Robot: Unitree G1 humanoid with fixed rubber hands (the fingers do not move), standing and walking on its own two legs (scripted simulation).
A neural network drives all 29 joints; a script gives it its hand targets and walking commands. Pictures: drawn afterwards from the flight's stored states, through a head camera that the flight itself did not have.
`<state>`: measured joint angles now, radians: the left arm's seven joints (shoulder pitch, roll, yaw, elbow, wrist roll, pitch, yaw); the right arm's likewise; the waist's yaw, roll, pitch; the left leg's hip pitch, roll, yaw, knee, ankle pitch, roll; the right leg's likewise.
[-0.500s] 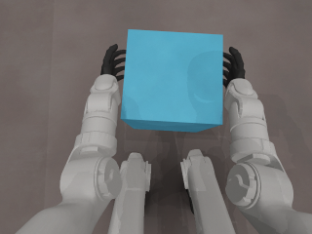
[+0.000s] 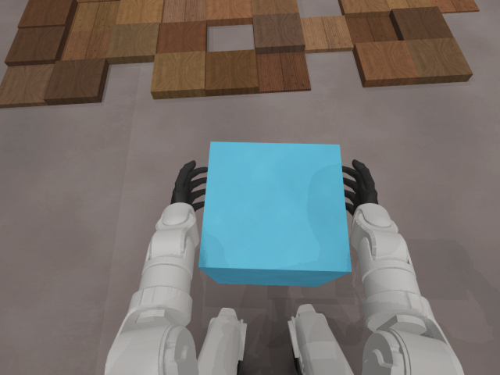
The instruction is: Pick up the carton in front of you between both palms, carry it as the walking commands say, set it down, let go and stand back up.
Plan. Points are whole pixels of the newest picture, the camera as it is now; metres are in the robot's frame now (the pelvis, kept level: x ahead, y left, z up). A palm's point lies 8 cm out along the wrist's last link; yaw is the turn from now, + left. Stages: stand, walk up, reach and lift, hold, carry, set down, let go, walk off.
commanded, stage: reach and lift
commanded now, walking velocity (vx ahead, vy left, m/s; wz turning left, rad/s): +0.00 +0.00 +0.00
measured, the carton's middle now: (270, 223) +0.39 -0.01 -0.11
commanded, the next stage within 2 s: hold in 1.72 s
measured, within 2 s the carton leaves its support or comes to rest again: neither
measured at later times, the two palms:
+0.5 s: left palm (147, 192) +0.36 +0.14 +0.11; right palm (403, 185) +0.36 -0.16 +0.11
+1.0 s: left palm (119, 185) +0.34 +0.15 +0.17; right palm (434, 172) +0.34 -0.16 +0.18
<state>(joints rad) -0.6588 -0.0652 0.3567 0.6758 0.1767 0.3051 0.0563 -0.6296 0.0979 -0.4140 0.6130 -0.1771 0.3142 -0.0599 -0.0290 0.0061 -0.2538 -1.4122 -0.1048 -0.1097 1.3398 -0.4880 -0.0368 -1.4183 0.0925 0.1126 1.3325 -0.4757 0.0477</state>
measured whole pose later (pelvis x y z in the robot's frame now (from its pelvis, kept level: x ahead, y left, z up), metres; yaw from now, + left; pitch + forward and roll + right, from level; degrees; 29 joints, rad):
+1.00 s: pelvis +0.04 +0.00 +0.15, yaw +0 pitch -3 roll +0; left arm -0.32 -0.17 0.31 0.40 0.30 0.61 -0.01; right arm -0.33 0.17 -0.32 0.40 -0.30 0.60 0.01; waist 0.00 0.00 -0.01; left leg -0.18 -0.05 -0.14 0.46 -0.22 -0.01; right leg -0.19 0.05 0.14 0.46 -0.22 0.01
